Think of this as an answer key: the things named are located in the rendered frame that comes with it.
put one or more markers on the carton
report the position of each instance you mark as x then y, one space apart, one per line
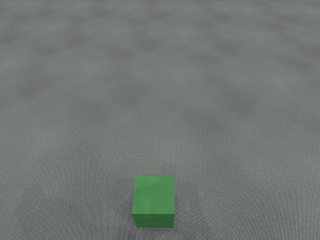
153 201

